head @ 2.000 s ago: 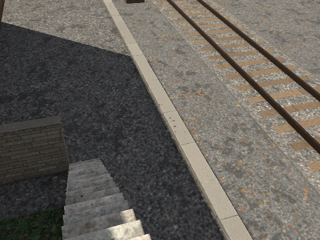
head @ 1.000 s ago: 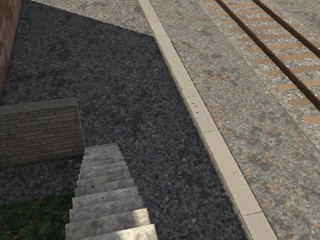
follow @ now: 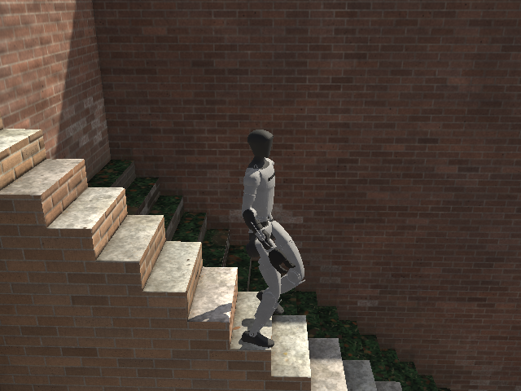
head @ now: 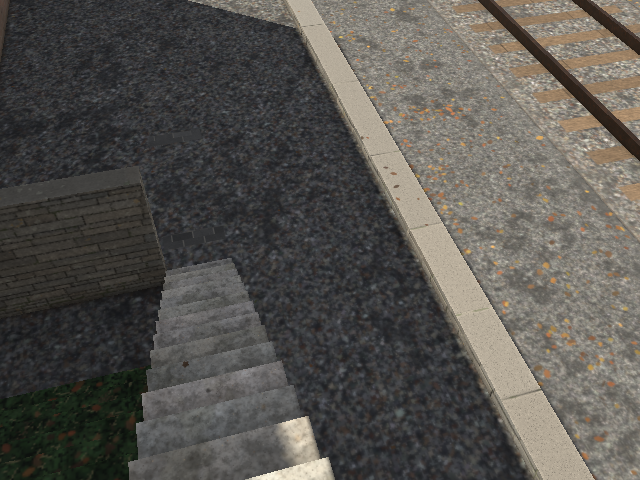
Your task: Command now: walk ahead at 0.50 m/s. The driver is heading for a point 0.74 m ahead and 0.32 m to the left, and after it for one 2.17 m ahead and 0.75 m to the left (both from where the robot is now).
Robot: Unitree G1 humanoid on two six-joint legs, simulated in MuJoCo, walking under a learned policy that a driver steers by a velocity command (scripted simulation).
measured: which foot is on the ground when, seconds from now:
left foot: up 0.00-0.30, down 0.32-0.84, up 0.86-1.00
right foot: down 0.00-0.30, up 0.32-0.80, down 0.82-1.00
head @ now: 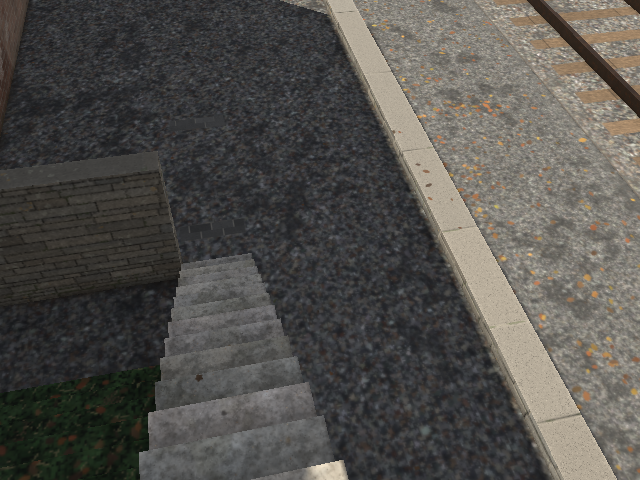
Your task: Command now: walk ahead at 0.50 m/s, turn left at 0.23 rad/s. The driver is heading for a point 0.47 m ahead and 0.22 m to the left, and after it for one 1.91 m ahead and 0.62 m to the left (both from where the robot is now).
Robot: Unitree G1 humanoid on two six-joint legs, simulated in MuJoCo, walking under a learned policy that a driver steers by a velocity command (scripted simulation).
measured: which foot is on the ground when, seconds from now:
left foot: up 0.00-0.20, down 0.22-0.72, up 0.74-1.00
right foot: down 0.00-0.22, up 0.24-0.70, down 0.72-1.00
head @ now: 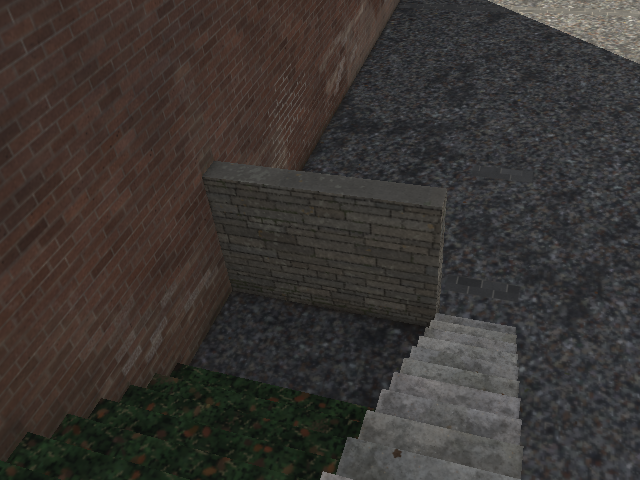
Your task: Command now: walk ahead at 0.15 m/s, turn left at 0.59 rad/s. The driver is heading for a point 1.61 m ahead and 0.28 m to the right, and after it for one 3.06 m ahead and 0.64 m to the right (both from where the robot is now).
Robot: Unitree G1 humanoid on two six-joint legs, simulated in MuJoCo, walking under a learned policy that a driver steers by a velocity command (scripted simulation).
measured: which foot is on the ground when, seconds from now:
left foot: up 0.00-0.18, down 0.20-0.68, up 0.70-1.00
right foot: down 0.00-0.22, up 0.24-0.66, down 0.68-1.00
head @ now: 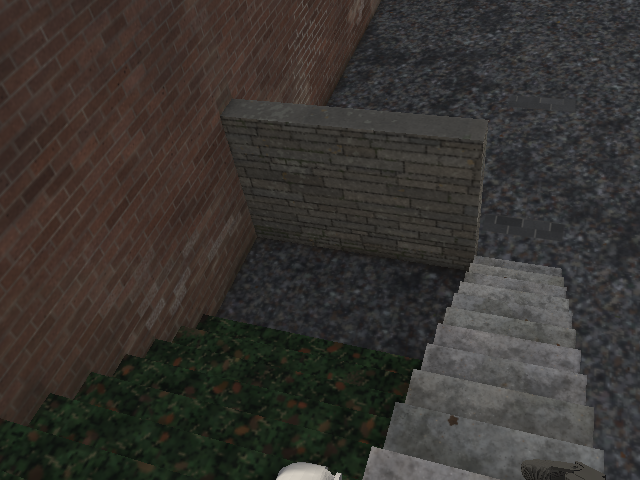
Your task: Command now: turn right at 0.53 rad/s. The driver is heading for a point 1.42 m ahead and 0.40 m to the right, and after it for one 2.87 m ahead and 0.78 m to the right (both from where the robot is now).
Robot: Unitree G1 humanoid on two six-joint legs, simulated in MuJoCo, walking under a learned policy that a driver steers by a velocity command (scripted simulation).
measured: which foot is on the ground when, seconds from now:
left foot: up 0.00-0.24, down 0.26-0.58, up 0.60-0.86, down 0.88-1.00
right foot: down 0.00-0.26, up 0.28-0.60, down 0.62-0.90, up 0.92-1.00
